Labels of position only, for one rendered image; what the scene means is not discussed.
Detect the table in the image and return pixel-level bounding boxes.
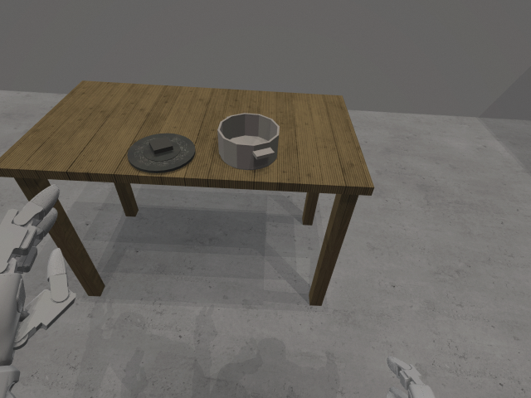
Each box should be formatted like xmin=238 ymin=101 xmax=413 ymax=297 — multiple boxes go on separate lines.
xmin=0 ymin=80 xmax=374 ymax=306

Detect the pot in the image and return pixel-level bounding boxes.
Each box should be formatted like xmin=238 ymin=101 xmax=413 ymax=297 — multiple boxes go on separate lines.
xmin=217 ymin=113 xmax=280 ymax=170

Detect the knob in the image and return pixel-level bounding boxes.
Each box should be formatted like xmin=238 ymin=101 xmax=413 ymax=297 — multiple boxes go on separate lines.
xmin=149 ymin=137 xmax=173 ymax=154

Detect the robot left forearm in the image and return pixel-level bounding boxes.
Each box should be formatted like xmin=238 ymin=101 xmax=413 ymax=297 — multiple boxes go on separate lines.
xmin=0 ymin=366 xmax=20 ymax=398

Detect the robot left hand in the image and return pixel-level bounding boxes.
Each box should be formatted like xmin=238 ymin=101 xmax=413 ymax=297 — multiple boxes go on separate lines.
xmin=0 ymin=184 xmax=76 ymax=366

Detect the robot right hand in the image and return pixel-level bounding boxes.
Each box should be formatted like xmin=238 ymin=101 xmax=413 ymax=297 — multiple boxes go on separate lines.
xmin=386 ymin=357 xmax=436 ymax=398

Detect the lid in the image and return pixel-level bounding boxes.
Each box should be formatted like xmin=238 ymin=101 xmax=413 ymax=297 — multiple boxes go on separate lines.
xmin=127 ymin=133 xmax=196 ymax=173

